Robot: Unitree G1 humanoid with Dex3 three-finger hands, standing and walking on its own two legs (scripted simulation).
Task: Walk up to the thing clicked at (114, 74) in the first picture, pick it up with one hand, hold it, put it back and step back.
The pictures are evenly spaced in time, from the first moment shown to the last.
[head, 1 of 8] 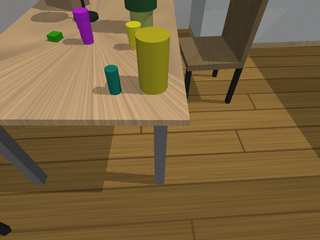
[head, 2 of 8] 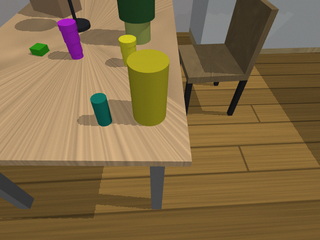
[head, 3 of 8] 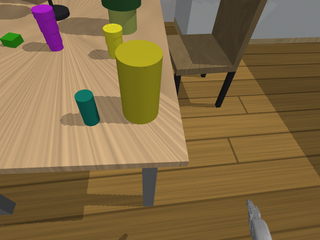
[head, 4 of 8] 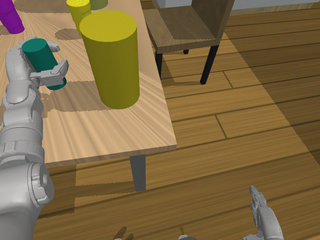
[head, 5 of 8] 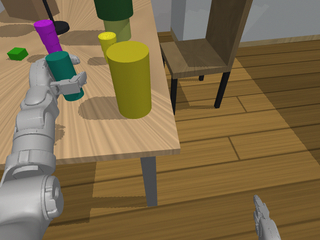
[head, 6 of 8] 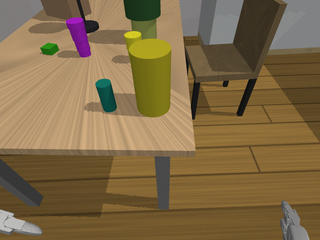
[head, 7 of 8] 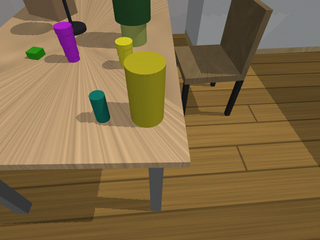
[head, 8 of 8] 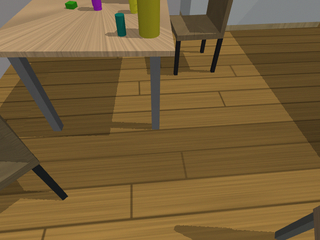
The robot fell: no
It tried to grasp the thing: yes
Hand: left
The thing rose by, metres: 0.27
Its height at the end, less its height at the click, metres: +0.00
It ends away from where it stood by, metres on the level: 0.03
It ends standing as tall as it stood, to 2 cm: yes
